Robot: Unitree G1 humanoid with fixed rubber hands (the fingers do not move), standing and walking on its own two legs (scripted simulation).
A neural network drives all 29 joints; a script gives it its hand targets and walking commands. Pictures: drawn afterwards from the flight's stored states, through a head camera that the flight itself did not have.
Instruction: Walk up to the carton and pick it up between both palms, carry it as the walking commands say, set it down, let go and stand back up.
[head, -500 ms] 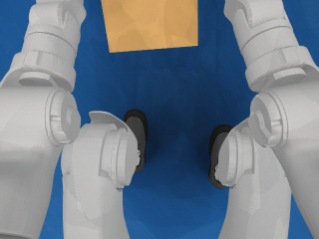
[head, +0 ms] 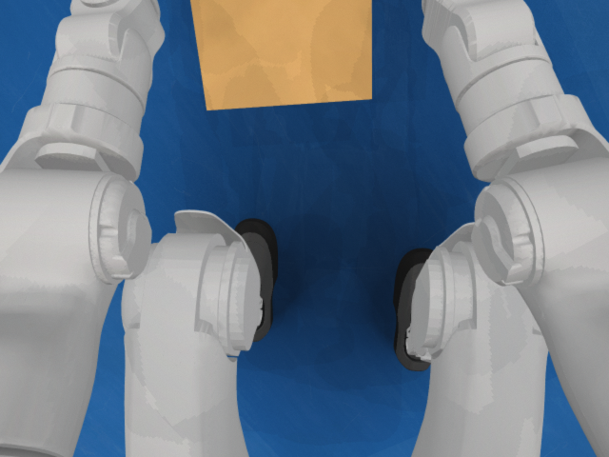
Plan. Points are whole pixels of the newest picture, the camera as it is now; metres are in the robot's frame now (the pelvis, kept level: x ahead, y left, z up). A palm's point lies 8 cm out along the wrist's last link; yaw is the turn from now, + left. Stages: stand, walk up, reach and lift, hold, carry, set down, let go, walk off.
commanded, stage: reach and lift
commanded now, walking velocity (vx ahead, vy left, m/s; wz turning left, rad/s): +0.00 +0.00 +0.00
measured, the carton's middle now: out of the picture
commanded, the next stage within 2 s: none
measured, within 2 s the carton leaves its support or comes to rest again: leaves its support in 0.30 s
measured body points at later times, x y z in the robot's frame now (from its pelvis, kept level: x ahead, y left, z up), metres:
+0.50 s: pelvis -0.02 -0.01 +0.02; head +0.36 +0.01 +0.26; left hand +0.53 +0.16 -0.16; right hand +0.53 -0.10 -0.18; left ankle +0.10 +0.14 -0.31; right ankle +0.08 -0.14 -0.31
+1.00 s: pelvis -0.02 +0.01 +0.05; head +0.36 +0.04 +0.27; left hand +0.54 +0.19 -0.12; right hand +0.54 -0.06 -0.15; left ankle +0.10 +0.14 -0.31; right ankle +0.08 -0.14 -0.31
